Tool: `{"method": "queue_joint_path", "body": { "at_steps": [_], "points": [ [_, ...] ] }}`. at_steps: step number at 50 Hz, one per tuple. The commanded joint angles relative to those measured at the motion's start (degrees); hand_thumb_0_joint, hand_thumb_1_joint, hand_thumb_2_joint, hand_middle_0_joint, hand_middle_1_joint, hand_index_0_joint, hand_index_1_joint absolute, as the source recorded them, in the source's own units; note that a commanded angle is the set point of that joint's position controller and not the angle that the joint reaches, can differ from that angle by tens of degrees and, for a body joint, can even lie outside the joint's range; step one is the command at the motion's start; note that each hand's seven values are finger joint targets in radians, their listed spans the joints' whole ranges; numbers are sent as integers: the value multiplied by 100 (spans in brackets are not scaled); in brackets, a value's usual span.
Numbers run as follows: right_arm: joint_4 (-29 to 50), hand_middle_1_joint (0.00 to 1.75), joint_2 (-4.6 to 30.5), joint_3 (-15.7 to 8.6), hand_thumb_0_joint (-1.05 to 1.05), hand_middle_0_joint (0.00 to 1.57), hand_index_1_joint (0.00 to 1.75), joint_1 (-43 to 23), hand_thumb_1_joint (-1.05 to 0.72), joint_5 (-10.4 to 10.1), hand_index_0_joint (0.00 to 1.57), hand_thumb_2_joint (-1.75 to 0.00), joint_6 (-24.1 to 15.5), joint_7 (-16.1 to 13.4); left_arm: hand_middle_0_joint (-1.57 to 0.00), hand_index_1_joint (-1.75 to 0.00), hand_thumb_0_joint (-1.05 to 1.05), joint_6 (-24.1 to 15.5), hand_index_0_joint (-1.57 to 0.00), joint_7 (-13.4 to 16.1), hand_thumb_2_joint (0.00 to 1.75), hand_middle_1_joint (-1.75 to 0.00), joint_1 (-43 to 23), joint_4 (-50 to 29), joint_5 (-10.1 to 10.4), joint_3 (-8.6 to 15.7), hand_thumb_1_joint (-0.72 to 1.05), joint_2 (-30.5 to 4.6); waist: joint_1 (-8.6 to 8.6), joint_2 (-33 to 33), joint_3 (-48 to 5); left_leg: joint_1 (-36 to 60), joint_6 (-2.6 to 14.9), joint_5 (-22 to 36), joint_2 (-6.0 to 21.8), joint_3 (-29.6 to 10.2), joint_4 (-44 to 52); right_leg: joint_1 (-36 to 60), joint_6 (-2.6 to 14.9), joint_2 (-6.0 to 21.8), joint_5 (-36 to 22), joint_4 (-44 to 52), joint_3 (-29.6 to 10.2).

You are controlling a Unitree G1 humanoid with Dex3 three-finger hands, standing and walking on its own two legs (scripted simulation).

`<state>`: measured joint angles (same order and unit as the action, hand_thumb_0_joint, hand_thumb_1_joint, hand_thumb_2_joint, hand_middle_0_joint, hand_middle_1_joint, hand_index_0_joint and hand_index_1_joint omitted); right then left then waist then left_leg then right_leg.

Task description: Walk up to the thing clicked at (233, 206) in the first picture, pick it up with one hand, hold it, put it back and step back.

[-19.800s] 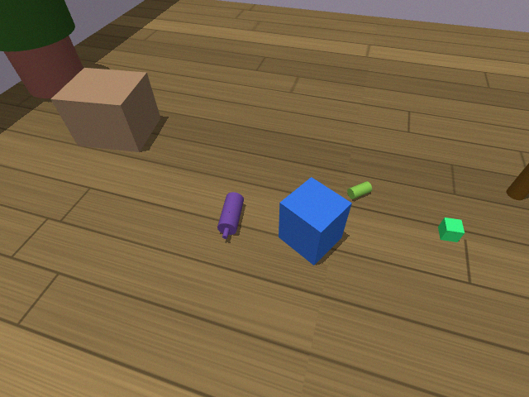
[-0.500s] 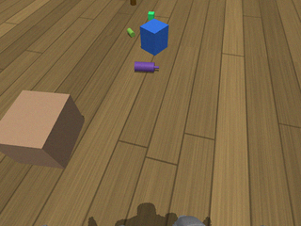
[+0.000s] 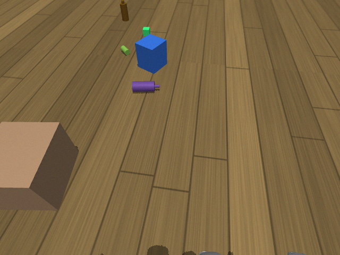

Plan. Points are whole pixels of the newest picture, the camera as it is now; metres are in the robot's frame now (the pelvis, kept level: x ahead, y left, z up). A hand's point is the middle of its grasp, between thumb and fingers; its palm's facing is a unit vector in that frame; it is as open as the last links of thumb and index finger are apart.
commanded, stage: walk up
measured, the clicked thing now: (146, 86) +1.50 +0.18 -0.71
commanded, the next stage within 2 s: stand in 1.36 s
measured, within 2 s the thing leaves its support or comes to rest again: neither
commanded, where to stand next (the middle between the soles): +0.07 +0.02 m, yaw -1 degrees
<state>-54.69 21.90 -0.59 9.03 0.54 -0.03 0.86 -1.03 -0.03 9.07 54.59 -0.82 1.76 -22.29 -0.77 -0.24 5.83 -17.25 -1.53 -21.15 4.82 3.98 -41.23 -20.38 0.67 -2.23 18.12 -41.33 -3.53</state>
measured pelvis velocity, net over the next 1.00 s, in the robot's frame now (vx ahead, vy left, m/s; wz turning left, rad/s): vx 0.02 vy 0.02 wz -0.09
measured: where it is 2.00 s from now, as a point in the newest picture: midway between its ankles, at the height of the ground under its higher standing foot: outside the picture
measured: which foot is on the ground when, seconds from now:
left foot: down 0.00-1.00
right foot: down 0.00-1.00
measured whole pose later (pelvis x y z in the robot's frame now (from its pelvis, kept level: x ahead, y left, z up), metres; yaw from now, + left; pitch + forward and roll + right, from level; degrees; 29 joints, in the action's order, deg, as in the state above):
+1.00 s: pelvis +0.02 +0.02 +0.02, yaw -5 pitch -2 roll +1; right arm -61.5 21.4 -2.4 3.0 0.2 0.8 1.1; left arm 0.3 0.1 5.0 60.6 -0.9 0.7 -20.9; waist -0.9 -0.5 5.9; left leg -9.1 -0.8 -17.4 4.3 9.9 -28.7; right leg -15.2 -1.0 -2.3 13.6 -30.7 -9.1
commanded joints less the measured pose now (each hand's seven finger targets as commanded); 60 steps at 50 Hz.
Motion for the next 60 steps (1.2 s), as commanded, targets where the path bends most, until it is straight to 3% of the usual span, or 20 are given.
{"method": "queue_joint_path", "body": {
  "at_steps": [1, 3, 8, 13, 21, 26, 35, 42, 49, 55, 60],
  "points": [
    [204, 30, 1326, -344, 0, 20, 30, -235, -90, -10, 20, -90, -172, -48, -20, -30, 0, -115, -20, 43, 90, -30, -415, -292, 12, 230, 90, -1177, -66, 34, -442, 245, 508, -722, 330, -703, 1294, -346, 393, 548, 474, 1393, -1134],
    [133, 30, 1358, -328, 0, 20, 30, -290, -90, -25, 20, -90, -194, -44, -20, -30, 0, -111, -20, 28, 90, -30, -314, -162, 5, 228, 90, -1164, 18, -145, -484, 108, 555, -695, 486, -775, 1489, 26, 359, 442, 80, 1323, -986],
    [-74, 30, 1310, -276, 0, 20, 30, -362, -90, -46, 20, -90, -213, -53, -20, -30, 0, -125, -20, 28, 90, -30, -422, -20, 47, 194, 90, -1155, -28, -180, -741, 510, 442, 37, 314, -414, 1445, 223, 334, 600, -1022, 1419, -1111],
    [-227, 30, 1374, -292, 0, 20, 30, -458, -90, -46, 20, -90, -201, -68, -20, -30, 0, -92, -20, 45, 90, -30, -435, 145, 66, 170, 90, -1111, 20, -66, -875, 694, 508, 510, 525, -423, 1675, 470, 233, 485, -1526, 1252, -819],
    [-379, 30, 1277, -299, 0, 20, 30, -631, -90, -52, 20, -90, -131, -62, -20, -30, 0, -51, -20, 62, 90, -30, -640, 256, 43, 163, 90, -1139, -24, -153, -791, 833, 439, 290, 370, -235, 1669, 377, 285, 570, -1461, 1569, -1089],
    [-430, 30, 1287, -334, 0, 20, 30, -713, -90, -56, 20, -90, -127, -56, -20, -30, 0, -36, -20, 63, 90, -30, -676, 288, 39, 150, 90, -1100, -24, -152, -820, 991, 448, 354, 424, -250, 1812, 381, 273, 513, -1482, 1626, -1025],
    [-388, 30, 1328, -409, 0, 20, 30, -842, -90, -52, 20, -90, -102, -58, -20, -30, 0, -14, -20, 82, 90, -30, -582, 305, 24, 147, 90, -1093, 2, 73, -999, 1256, 520, 834, 590, -158, 1845, 545, 188, 406, -2113, 1339, -712],
    [-322, 30, 1224, -424, 0, 20, 30, -860, -90, -56, 20, -90, -40, -48, -20, -30, 0, -20, -20, 106, 90, -30, -648, 226, 11, 142, 90, -1143, -51, -112, -853, 1251, 469, 615, 364, -79, 1642, 339, 300, 510, -2031, 1554, -1070],
    [-282, 30, 1355, -496, 0, 20, 30, -837, -90, -47, 20, -90, -43, -59, -20, -30, 0, 3, -20, 100, 90, -30, -469, 234, 7, 136, 90, -1075, -29, 140, -979, 1401, 623, 1060, 706, -139, 1821, 498, 146, 328, -2203, 1171, -578],
    [-193, 30, 1215, -482, 0, 20, 30, -812, -90, -64, 20, -90, 16, -45, -20, -30, 0, -10, -20, 119, 90, -30, -577, 114, -3, 151, 90, -1180, -81, -124, -857, 1268, 458, 735, 339, -10, 1542, 401, 343, 515, -2223, 1461, -1099],
    [-202, 30, 1233, -499, 0, 20, 30, -761, -90, -65, 20, -90, -1, -41, -20, -30, 0, -11, -20, 116, 90, -30, -498, 88, -15, 134, 90, -1150, -73, -173, -921, 1438, 525, 554, 412, -84, 1624, 305, 339, 448, -1977, 1483, -1058]
  ]
}}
